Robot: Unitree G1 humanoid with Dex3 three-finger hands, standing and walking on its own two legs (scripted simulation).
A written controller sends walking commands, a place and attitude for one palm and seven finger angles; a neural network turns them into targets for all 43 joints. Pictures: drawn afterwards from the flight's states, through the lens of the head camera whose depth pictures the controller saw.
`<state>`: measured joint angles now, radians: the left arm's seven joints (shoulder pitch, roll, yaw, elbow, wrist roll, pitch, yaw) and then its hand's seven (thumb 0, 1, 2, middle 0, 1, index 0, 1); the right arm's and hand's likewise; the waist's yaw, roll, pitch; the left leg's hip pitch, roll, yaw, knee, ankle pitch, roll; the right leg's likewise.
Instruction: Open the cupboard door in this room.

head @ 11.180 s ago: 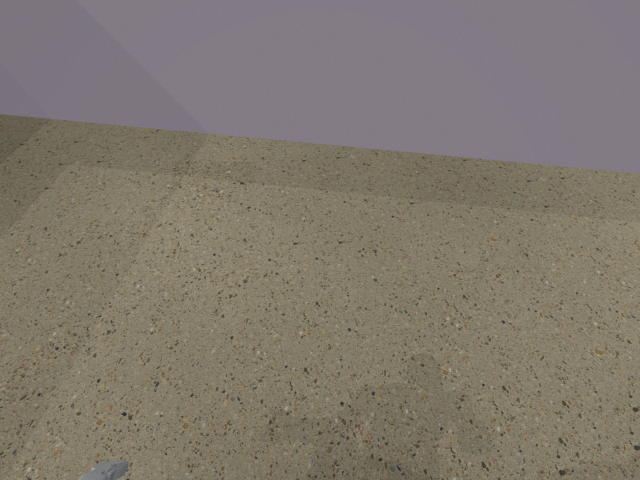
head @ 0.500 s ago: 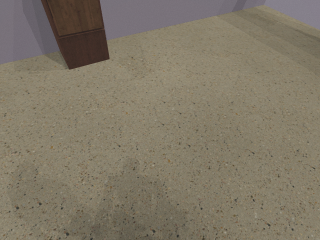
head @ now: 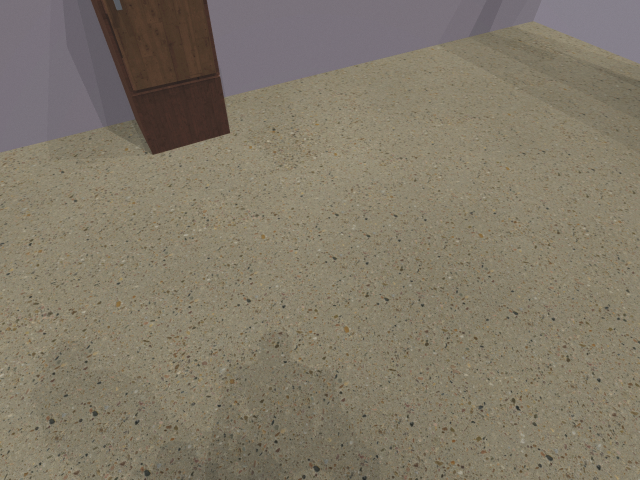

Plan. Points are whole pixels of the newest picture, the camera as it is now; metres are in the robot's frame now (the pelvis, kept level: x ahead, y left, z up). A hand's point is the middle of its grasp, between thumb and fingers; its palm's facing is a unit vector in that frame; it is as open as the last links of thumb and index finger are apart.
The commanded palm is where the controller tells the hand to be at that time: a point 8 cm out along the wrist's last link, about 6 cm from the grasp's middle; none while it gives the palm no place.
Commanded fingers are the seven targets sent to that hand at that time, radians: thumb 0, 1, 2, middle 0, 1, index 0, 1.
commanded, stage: stand and wait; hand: left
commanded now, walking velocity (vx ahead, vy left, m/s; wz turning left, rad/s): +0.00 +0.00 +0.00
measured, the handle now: out of the picture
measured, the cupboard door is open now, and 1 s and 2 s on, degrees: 0 0 0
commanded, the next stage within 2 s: turn or walk to find it in 0.14 s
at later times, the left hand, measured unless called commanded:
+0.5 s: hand out of the picture +0.00 +0.19 -0.20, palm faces +0.15 -0.97 -0.18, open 7.4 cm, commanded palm none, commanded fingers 0.00 0.90 0.90 -0.20 -0.30 -0.20 -0.30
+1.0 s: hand out of the picture +0.04 +0.19 -0.15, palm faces +0.31 -0.91 -0.27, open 7.4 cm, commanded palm none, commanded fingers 0.00 0.90 0.90 -0.20 -0.30 -0.20 -0.30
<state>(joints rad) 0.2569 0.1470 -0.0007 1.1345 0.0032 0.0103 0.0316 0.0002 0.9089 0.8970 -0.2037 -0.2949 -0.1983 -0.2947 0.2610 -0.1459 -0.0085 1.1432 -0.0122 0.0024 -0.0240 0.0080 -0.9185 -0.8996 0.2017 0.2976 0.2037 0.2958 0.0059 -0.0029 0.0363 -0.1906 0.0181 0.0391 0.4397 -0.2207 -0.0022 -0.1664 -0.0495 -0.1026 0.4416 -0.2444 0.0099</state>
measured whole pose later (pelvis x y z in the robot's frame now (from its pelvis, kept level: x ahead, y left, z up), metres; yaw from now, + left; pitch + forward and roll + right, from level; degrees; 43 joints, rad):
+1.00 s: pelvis +0.02 -0.02 +0.00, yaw +18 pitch +0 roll +1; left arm 0.18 0.17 0.03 0.96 0.02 0.01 0.03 0.00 0.90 0.90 -0.21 -0.30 -0.20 -0.29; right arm 0.20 -0.25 -0.08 1.00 -0.02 0.06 0.00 0.01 -0.91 -0.90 0.20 0.30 0.20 0.30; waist -0.02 0.04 0.05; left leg -0.48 -0.02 -0.03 1.05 -0.42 -0.04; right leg -0.21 -0.05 -0.11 0.51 -0.31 -0.02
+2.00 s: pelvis +0.01 -0.04 +0.00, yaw +43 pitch +0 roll +2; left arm 0.22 0.16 0.03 0.93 0.02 0.01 0.02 0.00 0.91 0.90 -0.21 -0.30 -0.20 -0.30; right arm 0.24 -0.26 -0.08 1.01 -0.03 0.08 0.01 0.01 -0.91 -0.90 0.20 0.30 0.20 0.30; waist -0.02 0.03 0.07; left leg -0.44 0.03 -0.02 1.08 -0.39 -0.07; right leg -0.22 -0.09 -0.18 0.50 -0.27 -0.03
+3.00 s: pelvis +0.00 -0.06 +0.00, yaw +57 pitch -1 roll +1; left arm 0.25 0.15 0.02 1.07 0.02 0.00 0.02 0.00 0.92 0.90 -0.21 -0.30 -0.20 -0.30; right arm 0.26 -0.20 -0.05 1.11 -0.01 0.05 -0.02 0.01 -0.91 -0.90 0.20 0.30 0.20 0.30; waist 0.01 0.04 0.04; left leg -0.25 0.05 0.00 0.69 -0.42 -0.03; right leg -0.21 0.00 -0.10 0.45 -0.23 -0.06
